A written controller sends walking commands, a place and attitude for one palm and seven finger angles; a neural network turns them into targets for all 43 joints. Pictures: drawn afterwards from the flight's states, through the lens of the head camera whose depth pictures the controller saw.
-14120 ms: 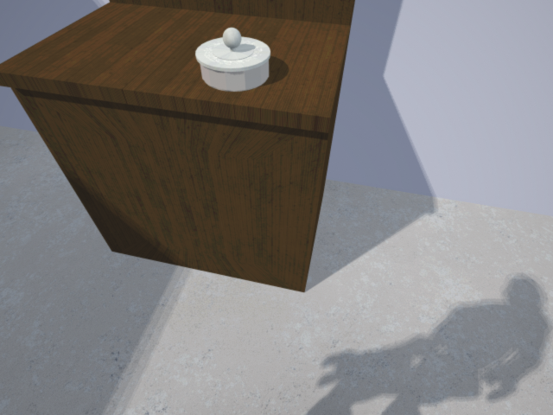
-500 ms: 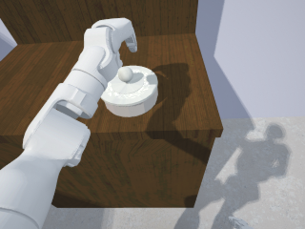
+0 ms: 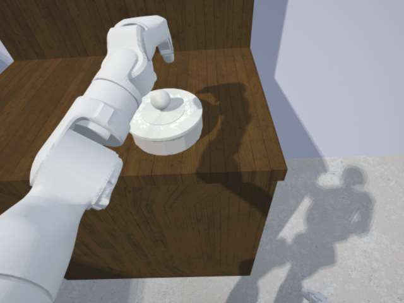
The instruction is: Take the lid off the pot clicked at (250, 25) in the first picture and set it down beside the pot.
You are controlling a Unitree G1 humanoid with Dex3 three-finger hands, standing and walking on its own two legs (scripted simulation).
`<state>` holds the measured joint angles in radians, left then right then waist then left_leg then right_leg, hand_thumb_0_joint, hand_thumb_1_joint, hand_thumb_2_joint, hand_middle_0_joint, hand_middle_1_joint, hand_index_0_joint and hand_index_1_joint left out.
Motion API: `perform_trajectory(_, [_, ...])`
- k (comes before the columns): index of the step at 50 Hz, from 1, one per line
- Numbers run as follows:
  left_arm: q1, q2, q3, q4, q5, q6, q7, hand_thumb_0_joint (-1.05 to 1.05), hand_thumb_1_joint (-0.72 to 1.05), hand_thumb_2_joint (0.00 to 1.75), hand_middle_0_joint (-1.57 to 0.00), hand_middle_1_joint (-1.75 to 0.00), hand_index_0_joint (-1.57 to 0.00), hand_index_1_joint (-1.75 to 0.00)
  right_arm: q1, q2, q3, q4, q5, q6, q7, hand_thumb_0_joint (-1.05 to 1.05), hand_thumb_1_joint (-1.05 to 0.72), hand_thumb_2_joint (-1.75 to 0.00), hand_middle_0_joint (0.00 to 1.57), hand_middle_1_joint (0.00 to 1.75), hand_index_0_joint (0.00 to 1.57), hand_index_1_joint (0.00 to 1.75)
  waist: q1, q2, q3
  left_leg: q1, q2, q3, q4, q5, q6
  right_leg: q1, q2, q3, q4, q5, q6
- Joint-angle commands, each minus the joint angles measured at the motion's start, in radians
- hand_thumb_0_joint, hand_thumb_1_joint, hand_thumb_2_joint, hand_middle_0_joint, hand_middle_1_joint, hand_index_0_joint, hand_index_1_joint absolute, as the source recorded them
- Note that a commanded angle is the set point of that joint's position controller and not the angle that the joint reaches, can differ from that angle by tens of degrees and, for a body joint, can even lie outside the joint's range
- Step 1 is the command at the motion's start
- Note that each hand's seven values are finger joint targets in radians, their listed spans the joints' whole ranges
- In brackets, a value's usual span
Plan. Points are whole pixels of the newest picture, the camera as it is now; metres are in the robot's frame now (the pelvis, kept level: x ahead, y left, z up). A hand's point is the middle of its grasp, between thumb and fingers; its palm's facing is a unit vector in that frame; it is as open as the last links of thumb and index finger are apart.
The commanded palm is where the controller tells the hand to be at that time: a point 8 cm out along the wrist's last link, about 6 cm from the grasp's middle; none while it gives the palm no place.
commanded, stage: lower the open fingers around the knob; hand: left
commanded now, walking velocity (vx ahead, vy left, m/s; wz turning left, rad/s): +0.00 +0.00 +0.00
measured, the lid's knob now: (160, 99) +0.50 +0.09 +0.16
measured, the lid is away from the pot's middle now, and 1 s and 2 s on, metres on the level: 0.00 0.00 0.00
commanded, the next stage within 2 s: close the fingers and squeeze the knob in 1.40 s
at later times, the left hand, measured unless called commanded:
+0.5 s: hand (157, 91) +0.46 +0.08 +0.21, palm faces -0.29 -0.05 -0.95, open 9.8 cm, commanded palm +0.45 +0.09 +0.27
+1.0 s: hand (157, 100) +0.48 +0.09 +0.18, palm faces -0.36 -0.09 -0.93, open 9.8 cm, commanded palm +0.46 +0.10 +0.24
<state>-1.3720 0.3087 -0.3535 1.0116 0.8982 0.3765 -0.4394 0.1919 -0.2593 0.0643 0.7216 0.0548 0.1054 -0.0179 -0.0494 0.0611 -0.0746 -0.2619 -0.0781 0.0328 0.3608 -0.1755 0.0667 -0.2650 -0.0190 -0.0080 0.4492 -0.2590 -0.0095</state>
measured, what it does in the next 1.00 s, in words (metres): stands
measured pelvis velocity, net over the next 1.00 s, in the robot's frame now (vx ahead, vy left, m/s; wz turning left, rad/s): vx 0.01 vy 0.00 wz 0.00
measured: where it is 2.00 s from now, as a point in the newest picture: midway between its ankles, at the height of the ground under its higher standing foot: outside the picture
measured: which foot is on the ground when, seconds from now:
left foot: down 0.00-1.00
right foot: down 0.00-1.00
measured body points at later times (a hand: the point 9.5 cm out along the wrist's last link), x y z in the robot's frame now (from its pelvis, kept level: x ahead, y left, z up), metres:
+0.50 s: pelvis +0.01 +0.00 +0.00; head +0.02 -0.04 +0.45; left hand +0.47 +0.08 +0.26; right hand +0.15 -0.24 -0.13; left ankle +0.00 +0.08 -0.74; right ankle -0.02 -0.11 -0.74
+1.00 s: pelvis +0.01 +0.00 +0.00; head +0.03 -0.03 +0.45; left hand +0.49 +0.09 +0.23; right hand +0.10 -0.25 -0.14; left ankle +0.00 +0.08 -0.74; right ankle -0.02 -0.11 -0.74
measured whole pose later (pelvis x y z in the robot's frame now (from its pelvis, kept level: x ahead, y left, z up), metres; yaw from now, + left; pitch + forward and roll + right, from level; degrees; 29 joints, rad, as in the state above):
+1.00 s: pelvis +0.01 +0.00 +0.00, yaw +0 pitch +5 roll +1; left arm -1.23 0.29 -0.34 1.04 0.86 0.37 -0.44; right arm 0.22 -0.27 0.05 0.73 0.05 0.12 -0.03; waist -0.07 0.06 -0.07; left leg -0.28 -0.07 0.03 0.38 -0.20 0.06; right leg -0.27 -0.01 -0.01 0.45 -0.27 -0.02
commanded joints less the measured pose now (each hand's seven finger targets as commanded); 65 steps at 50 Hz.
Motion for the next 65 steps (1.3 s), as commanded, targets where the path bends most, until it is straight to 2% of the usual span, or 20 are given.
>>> perform_trajectory(1, [-0.475, 0.147, 0.034, -0.147, 0.009, 0.017, 0.018, 0.0, -0.39, 1.74, -0.9, -0.08, -0.9, -0.08, -0.07, -0.119, -0.033, -0.139, -0.004, -0.026, -0.001, 0.0, -0.9, -0.9, 0.2, 0.3, 0.2, 0.3, 0.005, -0.156, -0.315, 0.159, 0.006, -0.045, -0.004, 0.236, 0.001, 0.083, 0.032, 0.0, -0.033, 0.319, -0.032])
perform_trajectory(7, [-0.625, 0.226, 0.071, -0.312, 0.007, -0.011, 0.011, 0.0, -0.39, 1.74, -0.9, -0.08, -0.9, -0.08, -0.07, -0.11, -0.041, -0.149, -0.007, -0.048, -0.006, 0.0, -0.9, -0.9, 0.2, 0.3, 0.2, 0.3, -0.004, -0.119, -0.46, 0.235, -0.001, -0.054, 0.026, 0.301, 0.012, 0.125, 0.032, 0.014, -0.02, 0.381, -0.029])
perform_trajectory(9, [-0.618, 0.195, 0.048, -0.326, -0.011, -0.019, 0.012, 0.0, -0.39, 1.74, -0.9, -0.08, -0.9, -0.08, -0.06, -0.113, -0.047, -0.142, -0.006, -0.055, -0.005, 0.0, -0.9, -0.9, 0.2, 0.3, 0.2, 0.3, -0.009, -0.097, -0.452, 0.254, 0.003, -0.061, 0.034, 0.349, 0.01, 0.107, 0.035, 0.008, -0.022, 0.393, -0.031])
perform_trajectory(10, [-0.594, 0.252, 0.103, -0.301, 0.002, -0.017, 0.016, 0.0, -0.39, 1.74, -0.9, -0.08, -0.9, -0.08, -0.055, -0.111, -0.047, -0.135, -0.01, -0.061, -0.003, 0.0, -0.9, -0.9, 0.2, 0.3, 0.2, 0.3, 0.005, -0.108, -0.448, 0.253, 0.004, -0.064, 0.036, 0.355, 0.01, 0.107, 0.037, 0.011, -0.019, 0.391, -0.03])
perform_trajectory(15, [-0.35, 0.223, 0.104, -0.139, -0.003, 0.013, 0.001, 0.0, -0.39, 1.74, -0.9, -0.08, -0.9, -0.08, -0.055, -0.123, -0.039, -0.133, -0.007, -0.037, 0.006, 0.0, -0.9, -0.9, 0.2, 0.3, 0.2, 0.3, 0.026, -0.192, -0.307, 0.154, 0.002, -0.042, 0.027, 0.351, 0.008, 0.112, 0.034, 0.0, -0.016, 0.422, -0.026])
perform_trajectory(17, [-0.357, 0.161, 0.048, -0.165, -0.009, 0.018, -0.006, 0.0, -0.39, 1.74, -0.9, -0.08, -0.9, -0.08, -0.07, -0.122, -0.038, -0.142, -0.002, -0.025, 0.006, 0.0, -0.9, -0.9, 0.2, 0.3, 0.2, 0.3, 0.013, -0.185, -0.274, 0.155, 0.002, -0.034, 0.023, 0.325, 0.01, 0.085, 0.033, -0.002, -0.024, 0.41, -0.026])
perform_trajectory(19, [-0.414, 0.106, 0.005, -0.288, -0.028, 0.01, -0.007, 0.0, -0.39, 1.74, -0.9, -0.08, -0.9, -0.08, -0.088, -0.12, -0.047, -0.156, 0.0, -0.016, 0.012, 0.0, -0.9, -0.9, 0.2, 0.3, 0.2, 0.3, 0.004, -0.129, -0.333, 0.213, 0.008, -0.048, 0.032, 0.377, 0.008, 0.077, 0.031, -0.004, -0.023, 0.406, -0.03])
perform_trajectory(22, [-0.528, 0.18, 0.046, -0.419, -0.015, -0.005, 0.002, 0.0, -0.39, 1.74, -0.9, -0.08, -0.9, -0.08, -0.104, -0.108, -0.049, -0.169, -0.006, -0.038, 0.012, 0.0, -0.9, -0.9, 0.2, 0.3, 0.2, 0.3, 0.0, -0.09, -0.479, 0.308, 0.007, -0.066, 0.063, 0.449, 0.01, 0.1, 0.035, 0.014, -0.008, 0.437, -0.029])
perform_trajectory(24, [-0.517, 0.177, 0.046, -0.382, -0.027, -0.004, 0.008, 0.0, -0.39, 1.74, -0.9, -0.08, -0.9, -0.08, -0.083, -0.113, -0.052, -0.151, -0.007, -0.034, 0.01, 0.0, -0.9, -0.9, 0.2, 0.3, 0.2, 0.3, -0.005, -0.095, -0.45, 0.293, 0.007, -0.071, 0.062, 0.432, 0.008, 0.083, 0.04, 0.004, -0.014, 0.42, -0.033])
perform_trajectory(27, [-0.467, 0.24, 0.096, -0.202, -0.002, 0.012, 0.019, 0.0, -0.39, 1.74, -0.9, -0.08, -0.9, -0.08, -0.075, -0.112, -0.037, -0.12, -0.006, -0.025, -0.008, 0.0, -0.9, -0.9, 0.2, 0.3, 0.2, 0.3, 0.002, -0.2, -0.327, 0.173, -0.005, -0.043, 0.027, 0.264, 0.013, 0.083, 0.039, 0.003, -0.024, 0.373, -0.027])
perform_trajectory(29, [-0.425, 0.179, 0.057, -0.15, -0.02, 0.015, 0.023, 0.0, -0.39, 1.74, -0.9, -0.08, -0.9, -0.08, -0.069, -0.12, -0.038, -0.113, -0.003, -0.015, -0.012, 0.0, -0.9, -0.9, 0.2, 0.3, 0.2, 0.3, -0.005, -0.182, -0.267, 0.142, -0.004, -0.041, 0.012, 0.22, 0.008, 0.059, 0.035, -0.005, -0.03, 0.345, -0.031])
perform_trajectory(31, [-0.406, 0.114, 0.01, -0.152, -0.009, 0.016, 0.021, 0.0, -0.39, 1.74, -0.9, -0.08, -0.9, -0.08, -0.078, -0.112, -0.035, -0.124, -0.004, -0.012, -0.01, 0.0, -0.9, -0.9, 0.2, 0.3, 0.2, 0.3, -0.006, -0.154, -0.296, 0.176, 0.0, -0.047, 0.023, 0.262, 0.004, 0.047, 0.036, -0.005, -0.02, 0.35, -0.032])
perform_trajectory(37, [-0.483, 0.112, 0.01, -0.265, -0.015, -0.006, 0.018, 0.0, -0.39, 1.74, -0.9, -0.08, -0.9, -0.08, -0.077, -0.107, -0.045, -0.138, -0.01, -0.017, -0.004, 0.0, -0.9, -0.9, 0.2, 0.3, 0.2, 0.3, -0.019, -0.104, -0.421, 0.261, 0.004, -0.066, 0.053, 0.339, 0.002, 0.056, 0.04, 0.001, -0.01, 0.374, -0.032])
perform_trajectory(41, [-0.495, 0.2, 0.078, -0.19, -0.01, -0.014, 0.034, 0.0, -0.39, 1.74, -0.9, -0.08, -0.9, -0.08, -0.049, -0.115, -0.043, -0.113, -0.013, -0.022, -0.02, 0.0, -0.9, -0.9, 0.2, 0.3, 0.2, 0.3, -0.017, -0.154, -0.38, 0.207, -0.001, -0.058, 0.035, 0.265, 0.01, 0.07, 0.042, 0.003, -0.019, 0.364, -0.031])
perform_trajectory(50, [-0.331, 0.142, 0.038, -0.128, -0.016, -0.014, 0.024, 0.0, -0.39, 1.74, -0.9, -0.08, -0.9, -0.08, -0.035, -0.129, -0.049, -0.122, -0.01, -0.011, -0.012, 0.0, -0.9, -0.9, 0.2, 0.3, 0.2, 0.3, -0.012, -0.153, -0.326, 0.169, 0.001, -0.04, 0.039, 0.293, 0.011, 0.073, 0.041, -0.002, -0.021, 0.395, -0.024])
perform_trajectory(52, [-0.443, 0.172, 0.049, -0.26, -0.017, -0.034, 0.028, 0.0, -0.39, 1.74, -0.9, -0.08, -0.9, -0.08, -0.047, -0.124, -0.053, -0.135, -0.01, -0.018, -0.013, 0.0, -0.9, -0.9, 0.2, 0.3, 0.2, 0.3, -0.014, -0.095, -0.415, 0.226, 0.003, -0.047, 0.044, 0.319, 0.011, 0.088, 0.038, 0.009, -0.015, 0.404, -0.026])
perform_trajectory(56, [-0.344, 0.237, 0.114, -0.171, -0.009, -0.024, 0.033, 0.0, -0.39, 1.74, -0.9, -0.08, -0.9, -0.08, -0.024, -0.128, -0.053, -0.12, -0.011, -0.015, -0.014, 0.0, -0.9, -0.9, 0.2, 0.3, 0.2, 0.3, 0.002, -0.141, -0.377, 0.192, 0.005, -0.048, 0.051, 0.348, 0.014, 0.098, 0.042, 0.004, -0.012, 0.421, -0.027])
perform_trajectory(59, [-0.361, 0.171, 0.056, -0.235, -0.023, -0.029, 0.027, 0.0, -0.39, 1.74, -0.9, -0.08, -0.9, -0.08, -0.037, -0.126, -0.06, -0.131, -0.007, -0.015, -0.01, 0.0, -0.9, -0.9, 0.2, 0.3, 0.2, 0.3, -0.006, -0.121, -0.379, 0.218, 0.008, -0.047, 0.055, 0.377, 0.015, 0.083, 0.04, 0.002, -0.017, 0.429, -0.027])
perform_trajectory(63, [-0.356, 0.188, 0.059, -0.196, -0.02, -0.016, 0.022, 0.0, -0.39, 1.74, -0.9, -0.08, -0.9, -0.08, -0.043, -0.129, -0.053, -0.123, -0.002, -0.009, -0.012, 0.0, -0.9, -0.9, 0.2, 0.3, 0.2, 0.3, -0.015, -0.15, -0.314, 0.187, 0.003, -0.045, 0.042, 0.303, 0.015, 0.057, 0.046, -0.001, -0.025, 0.385, -0.026])
perform_trajectory(65, [-0.417, 0.16, 0.034, -0.246, -0.025, -0.026, 0.025, 0.0, -0.39, 1.74, -0.9, -0.08, -0.9, -0.08, -0.05, -0.124, -0.055, -0.126, -0.002, -0.015, -0.013, 0.0, -0.9, -0.9, 0.2, 0.3, 0.2, 0.3, -0.021, -0.12, -0.346, 0.232, 0.007, -0.054, 0.045, 0.318, 0.013, 0.034, 0.046, -0.002, -0.022, 0.368, -0.029])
